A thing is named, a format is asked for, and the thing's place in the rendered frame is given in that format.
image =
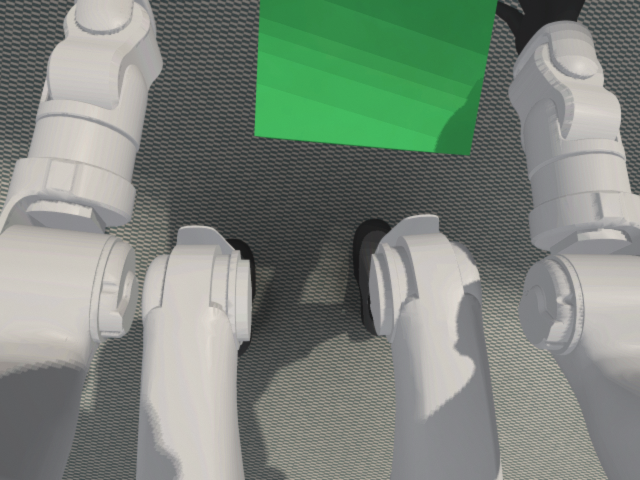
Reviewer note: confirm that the robot right forearm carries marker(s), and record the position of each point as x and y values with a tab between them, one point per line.
570	135

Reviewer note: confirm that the robot left shin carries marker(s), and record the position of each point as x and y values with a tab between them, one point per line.
153	287

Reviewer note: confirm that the carton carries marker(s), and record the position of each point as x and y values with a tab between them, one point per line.
391	74

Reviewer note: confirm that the robot left forearm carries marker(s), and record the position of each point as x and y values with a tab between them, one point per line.
89	122

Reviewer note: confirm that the left robot upper arm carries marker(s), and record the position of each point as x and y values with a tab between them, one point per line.
62	293

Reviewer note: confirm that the left robot thigh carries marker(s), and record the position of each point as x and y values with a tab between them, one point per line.
188	420

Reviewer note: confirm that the right robot hand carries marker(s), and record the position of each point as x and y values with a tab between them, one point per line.
537	14

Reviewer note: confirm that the right robot upper arm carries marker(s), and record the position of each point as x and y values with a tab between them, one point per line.
585	310

